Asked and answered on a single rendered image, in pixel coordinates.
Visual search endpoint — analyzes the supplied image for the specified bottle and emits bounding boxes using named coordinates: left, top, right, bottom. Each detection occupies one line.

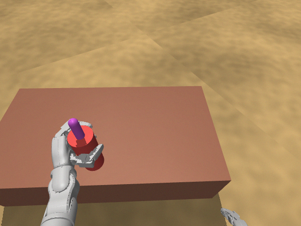
left=67, top=118, right=104, bottom=171

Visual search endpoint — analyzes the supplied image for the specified left robot hand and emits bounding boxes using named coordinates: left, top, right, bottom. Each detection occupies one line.
left=51, top=120, right=104, bottom=169

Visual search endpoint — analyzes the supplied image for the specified left robot arm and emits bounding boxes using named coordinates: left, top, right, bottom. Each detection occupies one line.
left=40, top=165, right=80, bottom=226

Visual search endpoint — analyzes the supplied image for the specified right robot hand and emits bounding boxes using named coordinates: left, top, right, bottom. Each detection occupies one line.
left=221, top=208, right=248, bottom=226

